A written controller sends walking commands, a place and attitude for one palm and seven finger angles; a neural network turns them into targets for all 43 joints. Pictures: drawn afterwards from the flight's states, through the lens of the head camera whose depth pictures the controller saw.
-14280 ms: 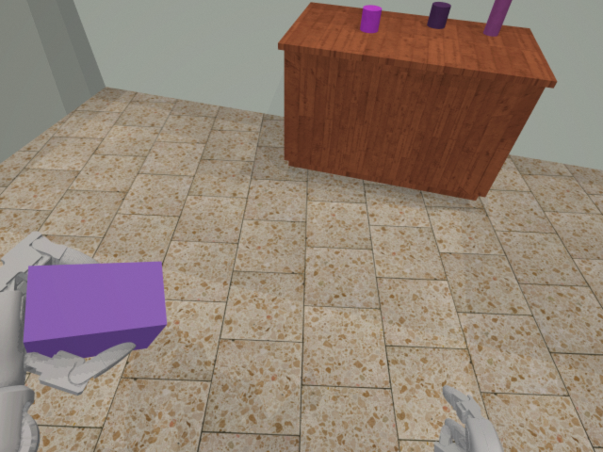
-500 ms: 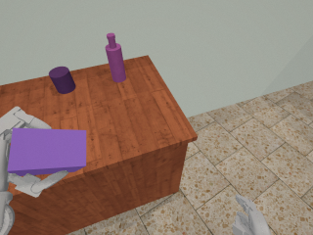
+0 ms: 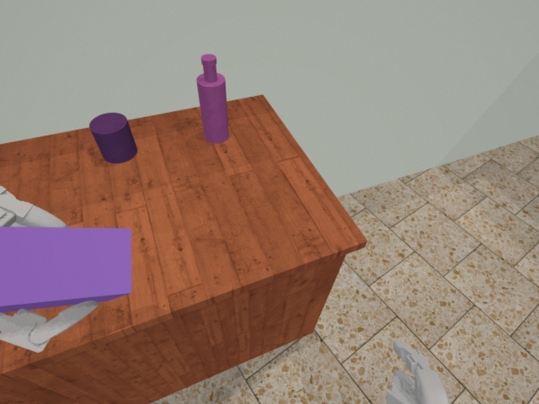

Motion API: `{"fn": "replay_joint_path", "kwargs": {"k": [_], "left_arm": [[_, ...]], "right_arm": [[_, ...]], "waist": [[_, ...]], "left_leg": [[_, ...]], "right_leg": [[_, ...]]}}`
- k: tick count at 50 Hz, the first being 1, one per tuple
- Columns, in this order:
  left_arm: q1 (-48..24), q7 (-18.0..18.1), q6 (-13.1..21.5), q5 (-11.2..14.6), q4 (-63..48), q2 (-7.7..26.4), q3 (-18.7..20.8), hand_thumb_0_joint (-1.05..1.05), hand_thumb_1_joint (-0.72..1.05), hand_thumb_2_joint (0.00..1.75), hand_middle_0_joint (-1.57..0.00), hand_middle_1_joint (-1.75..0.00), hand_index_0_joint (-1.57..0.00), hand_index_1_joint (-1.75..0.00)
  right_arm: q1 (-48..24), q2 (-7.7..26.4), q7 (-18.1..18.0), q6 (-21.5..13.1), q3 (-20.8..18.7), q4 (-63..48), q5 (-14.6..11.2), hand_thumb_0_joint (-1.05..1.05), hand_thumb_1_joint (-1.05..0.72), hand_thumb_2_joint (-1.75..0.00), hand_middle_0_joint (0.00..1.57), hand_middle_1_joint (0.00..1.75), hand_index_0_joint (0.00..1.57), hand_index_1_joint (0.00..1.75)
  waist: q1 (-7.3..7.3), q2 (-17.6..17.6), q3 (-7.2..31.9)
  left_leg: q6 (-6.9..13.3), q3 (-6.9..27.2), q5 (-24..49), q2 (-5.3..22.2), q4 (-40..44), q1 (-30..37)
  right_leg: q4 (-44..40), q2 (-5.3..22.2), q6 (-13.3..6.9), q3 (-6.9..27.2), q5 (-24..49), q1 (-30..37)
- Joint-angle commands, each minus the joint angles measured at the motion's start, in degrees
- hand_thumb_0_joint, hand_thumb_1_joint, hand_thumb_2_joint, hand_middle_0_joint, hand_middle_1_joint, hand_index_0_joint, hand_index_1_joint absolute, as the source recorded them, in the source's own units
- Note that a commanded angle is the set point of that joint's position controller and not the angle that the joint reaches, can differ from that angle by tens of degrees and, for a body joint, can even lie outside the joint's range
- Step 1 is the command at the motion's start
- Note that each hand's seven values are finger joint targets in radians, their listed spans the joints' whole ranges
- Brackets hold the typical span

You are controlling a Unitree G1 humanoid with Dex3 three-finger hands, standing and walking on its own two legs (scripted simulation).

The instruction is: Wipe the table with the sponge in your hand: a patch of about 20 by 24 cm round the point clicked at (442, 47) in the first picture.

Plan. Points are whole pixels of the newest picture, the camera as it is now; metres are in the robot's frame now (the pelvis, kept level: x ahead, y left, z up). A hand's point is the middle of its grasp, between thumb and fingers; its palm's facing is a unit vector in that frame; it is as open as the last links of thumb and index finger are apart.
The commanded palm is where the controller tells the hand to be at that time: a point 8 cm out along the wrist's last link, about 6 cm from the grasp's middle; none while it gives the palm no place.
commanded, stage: shuffle to correct the standing spot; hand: left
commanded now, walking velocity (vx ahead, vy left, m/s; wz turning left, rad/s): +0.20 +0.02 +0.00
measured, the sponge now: (80, 270) +0.22 +0.22 +0.16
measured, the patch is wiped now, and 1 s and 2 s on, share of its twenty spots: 0.00 0.00 0.00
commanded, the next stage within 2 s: come to a stop and stand still in 0.48 s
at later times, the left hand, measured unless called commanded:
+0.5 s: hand (54, 223) +0.27 +0.26 +0.17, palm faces +0.35 -0.85 -0.40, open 10.6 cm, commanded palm +0.21 +0.30 +0.19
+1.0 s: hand (31, 223) +0.26 +0.29 +0.18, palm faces +0.31 -0.87 -0.38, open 10.6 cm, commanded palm +0.22 +0.33 +0.19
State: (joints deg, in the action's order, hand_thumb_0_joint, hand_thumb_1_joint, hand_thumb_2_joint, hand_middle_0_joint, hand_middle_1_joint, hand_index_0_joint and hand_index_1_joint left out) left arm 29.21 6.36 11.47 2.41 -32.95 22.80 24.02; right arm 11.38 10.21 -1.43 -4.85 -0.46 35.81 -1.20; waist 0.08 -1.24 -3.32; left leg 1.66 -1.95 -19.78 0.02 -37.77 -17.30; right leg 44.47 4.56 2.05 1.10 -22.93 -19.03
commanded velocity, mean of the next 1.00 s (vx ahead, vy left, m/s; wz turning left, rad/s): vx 0.08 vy -0.04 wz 0.00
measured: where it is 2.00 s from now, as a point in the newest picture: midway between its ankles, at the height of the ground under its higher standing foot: outside the picture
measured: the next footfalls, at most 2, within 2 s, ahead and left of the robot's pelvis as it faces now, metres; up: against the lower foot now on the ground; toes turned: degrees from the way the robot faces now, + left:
right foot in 0.22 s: +0.09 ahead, -0.06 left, +0.00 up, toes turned -3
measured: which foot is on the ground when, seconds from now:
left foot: down 0.00-1.00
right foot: up 0.00-0.20, down 0.22-1.00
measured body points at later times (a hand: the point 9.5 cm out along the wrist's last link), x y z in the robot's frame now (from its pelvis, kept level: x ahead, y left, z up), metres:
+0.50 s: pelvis +0.04 +0.03 +0.01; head +0.05 +0.03 +0.46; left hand +0.24 +0.31 +0.20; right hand +0.21 -0.22 -0.07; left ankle +0.06 +0.18 -0.72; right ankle +0.05 -0.05 -0.72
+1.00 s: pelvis +0.05 +0.05 +0.02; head +0.06 +0.06 +0.47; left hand +0.24 +0.33 +0.20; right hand +0.24 -0.18 -0.04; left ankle +0.06 +0.18 -0.72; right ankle +0.05 -0.05 -0.72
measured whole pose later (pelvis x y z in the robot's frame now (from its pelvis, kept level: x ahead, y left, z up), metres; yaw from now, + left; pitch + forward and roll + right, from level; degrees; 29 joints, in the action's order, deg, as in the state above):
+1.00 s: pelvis +0.05 +0.05 +0.02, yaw -2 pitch -1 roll -1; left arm 29.2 5.8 5.0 4.3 -29.8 21.2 18.4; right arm 8.0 11.2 -3.4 -3.5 0.7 32.6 -1.4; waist -0.4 0.3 -1.7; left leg -0.8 0.4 -12.5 1.8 -24.6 -10.6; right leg 20.5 -0.8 -1.0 -4.4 -10.5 -8.6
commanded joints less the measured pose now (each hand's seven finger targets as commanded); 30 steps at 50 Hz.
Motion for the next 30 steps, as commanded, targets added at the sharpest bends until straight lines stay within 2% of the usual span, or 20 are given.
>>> {"fn": "replay_joint_path", "kwargs": {"k": [1,3,5,9,11,13,14,16,18,19,20,22,23,24,25,26,27,28,29,30], "left_arm": [[-6.97,0.64,1.95,-0.32,-10.16,8.07,4.05,0.0,0.1,1.3,-1.2,-1.6,-1.2,-1.6],[-10.96,0.51,1.65,-1.2,-11.8,7.0,1.16,0.0,0.1,1.3,-1.2,-1.6,-1.2,-1.6],[-11.37,0.61,1.12,-1.14,-11.3,6.86,-0.12,0.0,0.1,1.3,-1.2,-1.6,-1.2,-1.6],[-7.14,0.87,0.65,-0.7,-9.74,9.69,2.74,0.0,0.1,1.3,-1.2,-1.6,-1.2,-1.6],[-4.25,0.89,0.5,-0.27,-7.01,12.59,5.98,0.0,0.1,1.3,-1.2,-1.6,-1.2,-1.6],[-4.21,0.6,0.06,1.37,-6.84,10.59,5.92,0.0,0.1,1.3,-1.2,-1.6,-1.2,-1.6],[-4.49,0.5,0.14,1.77,-7.26,9.46,5.1,0.0,0.1,1.3,-1.2,-1.6,-1.2,-1.6],[-5.59,0.51,-0.28,2.23,-6.25,10.23,6.8,0.0,0.1,1.3,-1.2,-1.6,-1.2,-1.6],[-7.03,0.81,0.2,1.51,-5.44,8.26,4.4,0.0,0.1,1.3,-1.2,-1.6,-1.2,-1.6],[-7.68,0.79,0.67,1.42,-5.35,7.08,2.96,0.0,0.1,1.3,-1.2,-1.6,-1.2,-1.6],[-7.89,0.91,1.02,1.35,-5.33,6.3,1.65,0.0,0.1,1.3,-1.2,-1.6,-1.2,-1.6],[-9.19,0.96,1.16,0.92,-8.25,5.3,-0.26,0.0,0.1,1.3,-1.2,-1.6,-1.2,-1.6],[-8.49,0.64,0.5,0.36,-7.83,6.13,0.42,0.0,0.1,1.3,-1.2,-1.6,-1.2,-1.6],[-7.05,0.02,-0.35,0.34,-5.16,5.99,0.89,0.0,0.1,1.3,-1.2,-1.6,-1.2,-1.6],[-8.17,0.1,-0.77,-0.04,-7.23,7.81,2.41,0.0,0.1,1.3,-1.2,-1.6,-1.2,-1.6],[-9.61,0.19,-0.6,-0.07,-10.06,10.74,4.57,0.0,0.1,1.3,-1.2,-1.6,-1.2,-1.6],[-10.42,0.24,-0.33,-0.08,-11.29,9.75,3.89,0.0,0.1,1.3,-1.2,-1.6,-1.2,-1.6],[-8.89,0.35,-0.48,0.13,-10.58,10.24,4.27,0.0,0.1,1.3,-1.2,-1.6,-1.2,-1.6],[-7.64,0.53,-0.88,0.92,-10.09,10.0,4.39,0.0,0.1,1.3,-1.2,-1.6,-1.2,-1.6],[-7.5,0.79,-1.0,1.49,-10.58,9.36,4.19,0.0,0.1,1.3,-1.2,-1.6,-1.2,-1.6]], "right_arm": [[-6.33,8.89,-0.52,-3.61,-3.41,-9.88,0.51,0.0,-0.9,-0.9,0.2,0.3,0.2,0.3],[-6.13,8.32,0.0,-4.13,-2.68,-9.78,0.74,0.0,-0.9,-0.9,0.2,0.3,0.2,0.3],[-6.11,8.17,0.16,-4.65,-1.92,-9.89,0.17,0.0,-0.9,-0.9,0.2,0.3,0.2,0.3],[-6.32,8.04,-0.6,-4.22,-0.99,-10.79,0.17,0.0,-0.9,-0.9,0.2,0.3,0.2,0.3],[-5.27,7.74,-0.98,-2.93,-1.2,-10.57,0.43,0.0,-0.9,-0.9,0.2,0.3,0.2,0.3],[-4.29,8.32,-0.85,-2.47,-3.03,-10.87,-0.33,0.0,-0.9,-0.9,0.2,0.3,0.2,0.3],[-3.87,9.48,-0.49,-1.89,-3.73,-10.95,-0.44,0.0,-0.9,-0.9,0.2,0.3,0.2,0.3],[-4.95,8.1,-0.21,-1.13,-1.95,-10.09,-0.83,0.0,-0.9,-0.9,0.2,0.3,0.2,0.3],[-6.1,5.94,-0.97,-1.15,0.16,-9.47,-0.48,0.0,-0.9,-0.9,0.2,0.3,0.2,0.3],[-6.6,6.16,-1.47,-1.86,0.19,-9.42,-0.15,0.0,-0.9,-0.9,0.2,0.3,0.2,0.3],[-6.78,6.89,-1.91,-2.61,-0.38,-9.59,0.11,0.0,-0.9,-0.9,0.2,0.3,0.2,0.3],[-7.63,8.88,-2.17,-2.65,-1.77,-10.83,0.07,0.0,-0.9,-0.9,0.2,0.3,0.2,0.3],[-7.42,9.06,-1.93,-2.38,-2.24,-11.24,-0.41,0.0,-0.9,-0.9,0.2,0.3,0.2,0.3],[-6.54,9.94,-1.87,-2.21,-2.89,-10.89,-1.04,0.0,-0.9,-0.9,0.2,0.3,0.2,0.3],[-8.06,8.76,-1.88,-2.33,-1.91,-11.34,-0.42,0.0,-0.9,-0.9,0.2,0.3,0.2,0.3],[-8.0,8.11,-2.09,-2.45,-1.41,-10.97,-0.4,0.0,-0.9,-0.9,0.2,0.3,0.2,0.3],[-8.22,7.58,-2.16,-2.87,-1.34,-11.24,-0.3,0.0,-0.9,-0.9,0.2,0.3,0.2,0.3],[-7.56,7.69,-2.17,-2.98,-1.81,-11.23,-0.28,0.0,-0.9,-0.9,0.2,0.3,0.2,0.3],[-6.78,7.68,-2.08,-2.87,-2.19,-10.9,-0.47,0.0,-0.9,-0.9,0.2,0.3,0.2,0.3],[-6.24,7.8,-1.93,-2.78,-2.36,-10.8,-0.64,0.0,-0.9,-0.9,0.2,0.3,0.2,0.3]], "waist": [[0.15,14.08,9.58],[-0.02,13.56,8.56],[-0.17,12.35,8.81],[-0.83,10.44,10.81],[-0.4,2.08,12.81],[0.12,-11.28,12.21],[0.25,-11.39,9.2],[1.01,-3.8,6.83],[1.33,1.27,7.58],[1.24,4.74,8.02],[0.84,7.85,8.58],[-0.05,14.97,7.87],[-0.58,10.99,7.75],[-0.71,5.99,7.62],[-0.59,9.53,6.22],[-0.23,9.34,5.29],[-0.25,4.56,5.16],[0.15,-3.41,6.65],[0.58,-7.54,8.85],[0.73,-7.42,10.35]], "left_leg": [[6.38,18.59,25.12,13.98,19.2,17.97],[6.57,13.36,30.17,12.38,18.21,13.77],[6.42,8.69,27.54,10.46,17.78,9.07],[4.15,7.43,19.96,9.32,13.14,1.0],[2.33,5.44,13.0,5.2,1.82,-7.68],[-0.45,0.92,-4.88,-0.78,-16.9,-13.67],[-1.43,3.19,-6.28,1.03,-23.15,-15.4],[-0.26,7.76,-9.65,5.62,-14.29,-9.2],[0.3,1.75,-2.0,3.3,5.88,3.15],[-0.11,-0.91,2.43,0.57,11.29,6.9],[0.16,0.79,6.34,1.02,14.59,9.43],[5.24,17.71,9.79,12.52,20.1,10.91],[6.41,17.73,10.36,13.32,20.06,6.75],[4.98,14.0,5.33,11.58,18.37,2.13],[4.62,13.06,0.54,10.21,17.43,-3.27],[3.95,10.91,-0.64,8.16,16.74,-4.93],[3.09,8.54,2.11,5.99,12.71,-4.94],[1.7,5.12,6.23,2.88,6.01,-4.1],[0.42,1.69,7.98,1.05,0.12,-3.11],[-0.35,1.21,8.72,0.86,-1.67,-2.33]], "right_leg": [[18.35,-3.06,-1.43,-2.96,-4.82,-17.95],[12.47,-2.26,-1.84,-4.17,-2.34,-13.54],[-0.2,-3.03,-2.05,-6.59,0.44,-4.33],[-20.81,-4.63,-3.3,-7.63,12.0,13.74],[-24.95,1.53,-7.22,2.27,16.75,22.8],[-32.63,16.51,-16.28,26.58,5.93,18.32],[-34.68,18.32,-18.01,26.5,4.16,14.83],[-30.7,16.2,-16.33,18.57,9.51,4.94],[-25.08,7.39,-10.26,4.71,10.36,0.07],[-22.03,2.83,-8.44,0.73,8.19,0.85],[-17.93,0.33,-7.1,-0.63,9.46,2.5],[-8.06,-4.23,-3.3,-3.38,4.34,-2.77],[-7.77,-5.17,-2.79,-2.94,2.48,0.12],[-12.03,-5.22,-2.66,-3.04,2.57,4.25],[-18.5,-3.71,-2.85,-3.0,5.84,8.66],[-20.4,-3.4,-3.21,-2.58,8.7,10.97],[-22.67,-2.22,-4.02,-0.06,12.0,11.97],[-24.63,0.97,-5.93,5.27,15.69,12.81],[-26.08,5.25,-8.45,9.86,20.22,13.91],[-25.67,8.02,-10.4,10.54,27.1,15.12]]}}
